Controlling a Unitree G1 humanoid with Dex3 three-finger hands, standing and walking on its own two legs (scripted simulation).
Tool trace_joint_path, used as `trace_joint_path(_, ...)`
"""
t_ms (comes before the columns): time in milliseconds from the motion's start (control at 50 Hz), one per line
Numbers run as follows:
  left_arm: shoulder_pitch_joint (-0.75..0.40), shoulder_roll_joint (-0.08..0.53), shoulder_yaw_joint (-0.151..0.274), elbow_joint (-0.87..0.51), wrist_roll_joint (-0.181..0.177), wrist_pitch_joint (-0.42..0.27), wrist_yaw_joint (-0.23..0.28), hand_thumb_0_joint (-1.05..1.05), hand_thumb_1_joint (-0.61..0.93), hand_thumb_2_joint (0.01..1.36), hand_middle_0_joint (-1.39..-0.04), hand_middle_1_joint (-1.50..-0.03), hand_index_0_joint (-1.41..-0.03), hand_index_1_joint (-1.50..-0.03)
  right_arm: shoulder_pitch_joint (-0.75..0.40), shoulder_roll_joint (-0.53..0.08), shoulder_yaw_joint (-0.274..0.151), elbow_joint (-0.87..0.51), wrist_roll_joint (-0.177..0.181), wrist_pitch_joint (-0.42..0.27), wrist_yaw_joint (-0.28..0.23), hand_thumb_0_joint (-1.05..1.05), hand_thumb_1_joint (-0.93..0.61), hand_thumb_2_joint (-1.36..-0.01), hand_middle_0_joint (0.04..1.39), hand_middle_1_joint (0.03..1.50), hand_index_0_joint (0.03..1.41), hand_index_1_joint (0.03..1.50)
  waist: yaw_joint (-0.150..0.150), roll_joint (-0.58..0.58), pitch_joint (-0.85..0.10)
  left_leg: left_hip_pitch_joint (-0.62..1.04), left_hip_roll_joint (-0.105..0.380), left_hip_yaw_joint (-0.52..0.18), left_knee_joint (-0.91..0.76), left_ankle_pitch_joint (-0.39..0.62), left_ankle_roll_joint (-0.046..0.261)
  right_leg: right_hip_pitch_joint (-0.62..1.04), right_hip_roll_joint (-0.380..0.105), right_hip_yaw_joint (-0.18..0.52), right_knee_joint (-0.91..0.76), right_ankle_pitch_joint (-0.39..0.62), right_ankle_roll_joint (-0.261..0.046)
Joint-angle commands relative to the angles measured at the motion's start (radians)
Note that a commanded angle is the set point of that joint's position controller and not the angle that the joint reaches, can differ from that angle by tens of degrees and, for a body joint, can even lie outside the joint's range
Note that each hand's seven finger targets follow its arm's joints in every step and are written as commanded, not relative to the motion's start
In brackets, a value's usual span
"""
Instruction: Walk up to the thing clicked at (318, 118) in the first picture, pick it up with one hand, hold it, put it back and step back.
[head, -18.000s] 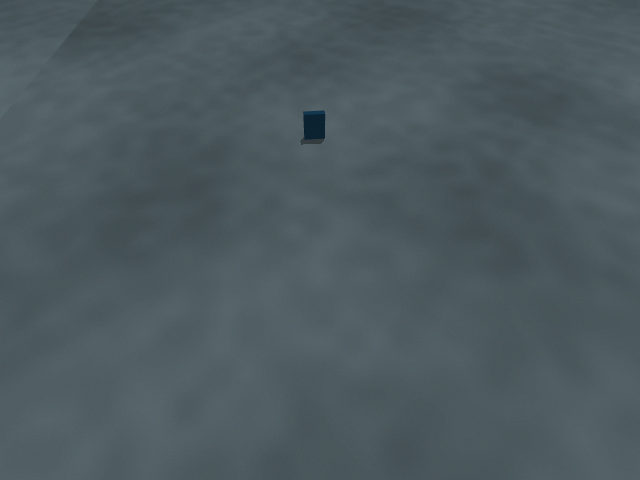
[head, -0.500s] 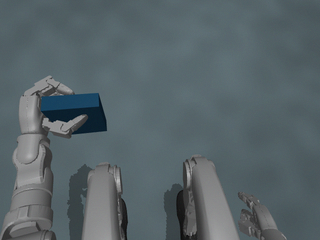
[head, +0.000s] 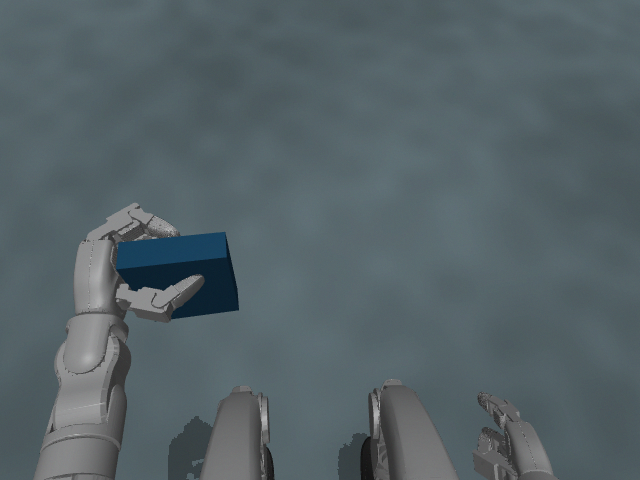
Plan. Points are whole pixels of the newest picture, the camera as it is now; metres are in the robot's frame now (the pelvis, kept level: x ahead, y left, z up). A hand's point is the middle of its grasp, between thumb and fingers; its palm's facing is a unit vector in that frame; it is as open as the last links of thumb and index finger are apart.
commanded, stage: lift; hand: left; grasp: from the side
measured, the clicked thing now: (186, 280) +0.37 +0.17 -0.02
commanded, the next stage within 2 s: hold in 0.96 s
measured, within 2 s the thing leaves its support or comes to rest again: neither
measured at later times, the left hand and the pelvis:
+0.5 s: hand (126, 233) +0.36 +0.19 +0.11, palm faces +0.06 -1.00 -0.03, open 8.3 cm; pelvis +0.02 +0.00 +0.08, yaw +1 degrees
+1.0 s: hand (117, 202) +0.37 +0.18 +0.15, palm faces +0.04 -1.00 -0.01, open 8.3 cm; pelvis +0.03 +0.00 +0.12, yaw +1 degrees
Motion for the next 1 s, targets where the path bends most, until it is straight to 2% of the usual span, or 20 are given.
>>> trace_joint_path(0,-0.303,0.139,0.047,-0.242,-0.033,-0.101,-0.006,0.0,0.268,1.251,-1.312,-1.442,-1.344,-1.424,0.074,-0.145,-0.059,-0.083,-0.006,-0.041,-0.012,0.0,-0.892,-0.891,0.201,0.3,0.2,0.3,-0.021,0.045,-0.423,0.442,-0.046,-0.017,-0.287,0.262,0.022,0.334,0.04,0.015,-0.282,0.291,-0.043)
trace_joint_path(40,-0.28,0.15,0.073,-0.184,-0.034,-0.098,-0.01,0.0,0.282,1.267,-1.331,-1.461,-1.363,-1.442,0.075,-0.148,-0.061,-0.08,-0.004,-0.042,-0.009,0.0,-0.89,-0.891,0.201,0.3,0.2,0.3,-0.008,0.032,-0.391,0.475,-0.044,-0.022,-0.33,0.266,0.019,0.355,0.041,0.006,-0.313,0.284,-0.044)
trace_joint_path(80,-0.287,0.123,0.036,-0.198,-0.037,-0.107,-0.029,0.0,0.27,1.262,-1.347,-1.469,-1.38,-1.45,0.065,-0.147,-0.059,-0.09,-0.004,-0.044,-0.003,0.0,-0.896,-0.891,0.201,0.3,0.2,0.3,-0.006,0.049,-0.369,0.511,-0.044,-0.02,-0.366,0.266,0.016,0.384,0.041,0.004,-0.343,0.285,-0.044)
trace_joint_path(120,-0.272,0.147,0.059,-0.175,-0.035,-0.107,-0.036,0.0,0.256,1.261,-1.36,-1.468,-1.39,-1.451,0.075,-0.153,-0.063,-0.083,-0.003,-0.044,-0.002,0.0,-0.899,-0.892,0.201,0.3,0.2,0.3,0.006,0.045,-0.369,0.551,-0.043,-0.015,-0.388,0.311,0.014,0.421,0.04,0.002,-0.367,0.318,-0.045)
trace_joint_path(160,-0.265,0.12,0.039,-0.202,-0.041,-0.112,-0.046,0.0,0.243,1.238,-1.361,-1.455,-1.391,-1.438,0.08,-0.146,-0.059,-0.089,-0.006,-0.045,0.003,0.0,-0.903,-0.893,0.201,0.3,0.2,0.3,0.005,0.045,-0.385,0.583,-0.044,-0.01,-0.405,0.362,0.013,0.472,0.041,0.002,-0.385,0.366,-0.045)
trace_joint_path(180,-0.28,0.136,0.052,-0.221,-0.041,-0.116,-0.043,0.0,0.232,1.237,-1.352,-1.454,-1.382,-1.437,0.067,-0.147,-0.061,-0.092,-0.005,-0.046,0.003,0.0,-0.9,-0.892,0.201,0.3,0.2,0.3,0.014,0.045,-0.367,0.599,-0.044,-0.008,-0.429,0.339,0.012,0.475,0.042,0.001,-0.403,0.346,-0.044)
trace_joint_path(220,-0.274,0.117,0.039,-0.175,-0.034,-0.114,-0.043,0.0,0.236,1.237,-1.351,-1.453,-1.381,-1.436,0.072,-0.15,-0.06,-0.091,-0.011,-0.045,0.003,0.0,-0.902,-0.892,0.201,0.3,0.2,0.3,0.0,0.051,-0.339,0.631,-0.038,-0.016,-0.463,0.329,0.009,0.463,0.046,-0.008,-0.421,0.329,-0.045)
trace_joint_path(260,-0.307,0.151,0.063,-0.218,-0.033,-0.128,-0.035,0.0,0.245,1.248,-1.364,-1.461,-1.391,-1.448,0.073,-0.147,-0.058,-0.091,-0.012,-0.044,0.002,0.0,-0.905,-0.893,0.201,0.3,0.2,0.3,0.012,0.054,-0.336,0.645,-0.039,-0.016,-0.496,0.297,0.009,0.49,0.044,-0.007,-0.444,0.306,-0.043)
trace_joint_path(360,-0.309,0.111,0.026,-0.211,-0.04,-0.134,-0.037,0.0,0.253,1.259,-1.35,-1.464,-1.378,-1.45,0.074,-0.145,-0.051,-0.094,-0.017,-0.044,-0.005,0.0,-0.908,-0.895,0.201,0.3,0.2,0.3,0.002,0.041,-0.323,0.713,-0.039,-0.017,-0.552,0.311,0.005,0.54,0.049,-0.012,-0.492,0.314,-0.042)
trace_joint_path(380,-0.345,0.146,0.05,-0.254,-0.04,-0.141,-0.032,0.0,0.256,1.265,-1.351,-1.466,-1.377,-1.453,0.067,-0.146,-0.051,-0.094,-0.017,-0.046,-0.007,0.0,-0.908,-0.895,0.201,0.3,0.2,0.3,0.009,0.047,-0.33,0.714,-0.042,-0.011,-0.557,0.305,0.007,0.566,0.047,-0.006,-0.503,0.316,-0.04)
trace_joint_path(460,-0.302,0.099,0.016,-0.195,-0.04,-0.129,-0.035,0.0,0.228,1.285,-1.367,-1.489,-1.391,-1.479,0.081,-0.138,-0.046,-0.085,-0.021,-0.045,-0.014,0.0,-0.913,-0.897,0.201,0.3,0.2,0.3,0.0,0.036,-0.314,0.761,-0.041,-0.005,-0.583,0.352,0.006,0.61,0.049,-0.006,-0.538,0.357,-0.041)
trace_joint_path(500,-0.304,0.139,0.049,-0.195,-0.034,-0.122,-0.03,0.0,0.247,1.267,-1.347,-1.465,-1.372,-1.454,0.089,-0.139,-0.049,-0.079,-0.022,-0.04,-0.018,0.0,-0.906,-0.895,0.201,0.3,0.2,0.3,0.01,0.023,-0.308,0.764,-0.044,0.004,-0.599,0.36,0.009,0.654,0.047,0.0,-0.564,0.371,-0.038)
trace_joint_path(520,-0.322,0.114,0.017,-0.199,-0.036,-0.122,-0.032,0.0,0.255,1.277,-1.347,-1.473,-1.373,-1.461,0.082,-0.134,-0.046,-0.079,-0.021,-0.04,-0.02,0.0,-0.904,-0.895,0.201,0.3,0.2,0.3,0.001,0.028,-0.284,0.767,-0.046,0.011,-0.605,0.363,0.01,0.663,0.046,0.004,-0.579,0.383,-0.036)
trace_joint_path(640,-0.322,0.132,0.045,-0.171,-0.03,-0.126,-0.035,0.0,0.254,1.304,-1.355,-1.499,-1.382,-1.488,0.085,-0.128,-0.05,-0.072,-0.025,-0.036,-0.024,0.0,-0.902,-0.894,0.201,0.3,0.2,0.3,0.007,0.007,-0.255,0.782,-0.048,0.023,-0.649,0.372,0.013,0.737,0.045,0.007,-0.63,0.399,-0.033)
trace_joint_path(700,-0.308,0.101,0.031,-0.151,-0.039,-0.13,-0.045,0.0,0.258,1.304,-1.358,-1.5,-1.383,-1.489,0.077,-0.124,-0.048,-0.072,-0.024,-0.036,-0.023,0.0,-0.902,-0.895,0.201,0.3,0.2,0.299,0.004,0.007,-0.224,0.808,-0.046,0.026,-0.674,0.371,0.012,0.749,0.047,0.004,-0.649,0.396,-0.033)
trace_joint_path(720,-0.306,0.113,0.049,-0.142,-0.039,-0.13,-0.045,0.0,0.273,1.31,-1.359,-1.503,-1.385,-1.492,0.083,-0.128,-0.052,-0.066,-0.024,-0.035,-0.025,0.0,-0.9,-0.894,0.201,0.3,0.2,0.3,0.009,0.01,-0.229,0.824,-0.044,0.024,-0.679,0.389,0.009,0.746,0.048,0.001,-0.649,0.408,-0.036)
trace_joint_path(760,-0.314,0.097,0.029,-0.153,-0.04,-0.135,-0.051,0.0,0.246,1.308,-1.36,-1.504,-1.385,-1.494,0.083,-0.126,-0.051,-0.068,-0.027,-0.034,-0.023,0.0,-0.904,-0.895,0.201,0.3,0.2,0.3,0.005,0.028,-0.236,0.845,-0.044,0.021,-0.689,0.411,0.006,0.76,0.05,-0.003,-0.651,0.423,-0.038)
trace_joint_path(780,-0.303,0.117,0.051,-0.163,-0.038,-0.136,-0.047,0.0,0.242,1.302,-1.353,-1.501,-1.379,-1.49,0.087,-0.127,-0.053,-0.066,-0.028,-0.033,-0.023,0.0,-0.907,-0.896,0.201,0.3,0.2,0.3,0.017,0.029,-0.245,0.856,-0.042,0.02,-0.694,0.429,0.005,0.773,0.05,-0.005,-0.652,0.433,-0.039)
trace_joint_path(960,-0.283,0.083,0.03,-0.13,-0.047,-0.143,-0.058,0.0,0.217,1.315,-1.363,-1.523,-1.389,-1.513,0.077,-0.133,-0.054,-0.074,-0.028,-0.026,-0.024,0.0,-0.908,-0.897,0.201,0.3,0.2,0.3,0.005,0.018,-0.212,0.901,-0.039,0.017,-0.735,0.43,0.0,0.791,0.054,-0.007,-0.689,0.43,-0.039)
trace_joint_path(980,-0.325,0.117,0.051,-0.2,-0.051,-0.151,-0.057,0.0,0.224,1.304,-1.357,-1.512,-1.383,-1.502,0.085,-0.135,-0.056,-0.071,-0.028,-0.025,-0.025,0.0,-0.906,-0.896,0.2,0.3,0.2,0.3,0.013,0.039,-0.236,0.926,-0.038,0.018,-0.738,0.451,-0.002,0.805,0.054,-0.006,-0.687,0.444,-0.039)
